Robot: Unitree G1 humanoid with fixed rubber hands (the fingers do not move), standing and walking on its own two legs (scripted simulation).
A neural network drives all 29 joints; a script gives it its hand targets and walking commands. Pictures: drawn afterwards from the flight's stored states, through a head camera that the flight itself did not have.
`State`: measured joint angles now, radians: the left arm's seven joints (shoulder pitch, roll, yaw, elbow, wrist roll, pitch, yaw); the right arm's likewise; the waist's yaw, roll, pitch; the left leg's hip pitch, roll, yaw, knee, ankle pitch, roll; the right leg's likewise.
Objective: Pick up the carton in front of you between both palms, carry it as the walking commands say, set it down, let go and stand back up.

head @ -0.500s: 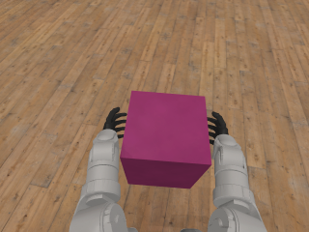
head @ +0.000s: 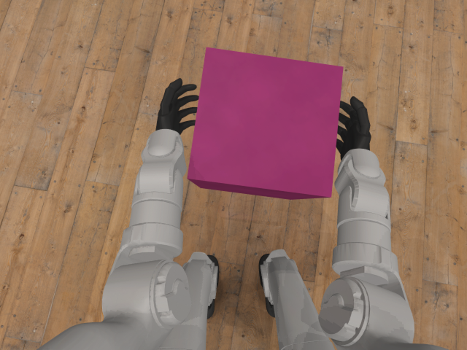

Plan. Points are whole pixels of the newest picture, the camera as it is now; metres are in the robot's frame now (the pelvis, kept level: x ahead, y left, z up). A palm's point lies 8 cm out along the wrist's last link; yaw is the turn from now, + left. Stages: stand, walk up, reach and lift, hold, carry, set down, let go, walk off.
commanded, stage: set down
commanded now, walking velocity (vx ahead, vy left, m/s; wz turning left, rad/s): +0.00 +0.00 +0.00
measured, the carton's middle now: (257, 139) +0.46 -0.05 -0.14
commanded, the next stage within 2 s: none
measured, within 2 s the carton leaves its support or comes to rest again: rests again in 1.70 s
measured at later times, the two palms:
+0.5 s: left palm (191, 131) +0.51 +0.09 -0.22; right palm (325, 155) +0.44 -0.20 -0.22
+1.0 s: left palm (207, 132) +0.55 +0.07 -0.37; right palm (314, 162) +0.46 -0.22 -0.37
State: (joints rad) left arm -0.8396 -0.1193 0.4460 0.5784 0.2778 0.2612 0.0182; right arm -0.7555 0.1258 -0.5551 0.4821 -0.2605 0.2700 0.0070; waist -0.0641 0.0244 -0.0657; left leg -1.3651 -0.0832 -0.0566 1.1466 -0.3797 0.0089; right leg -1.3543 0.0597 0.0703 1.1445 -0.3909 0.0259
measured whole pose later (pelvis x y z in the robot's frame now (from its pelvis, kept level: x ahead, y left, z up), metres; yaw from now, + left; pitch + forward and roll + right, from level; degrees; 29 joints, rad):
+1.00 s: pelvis -0.04 +0.01 -0.23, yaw -3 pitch +45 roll -5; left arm -1.60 0.24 0.17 1.02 0.15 0.30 0.07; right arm -1.30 -0.03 -0.63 0.63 -0.15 0.33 -0.10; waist -0.12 0.03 0.21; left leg -2.23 -0.15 -0.07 1.98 -0.54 -0.01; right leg -2.18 0.10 0.02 1.95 -0.56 0.08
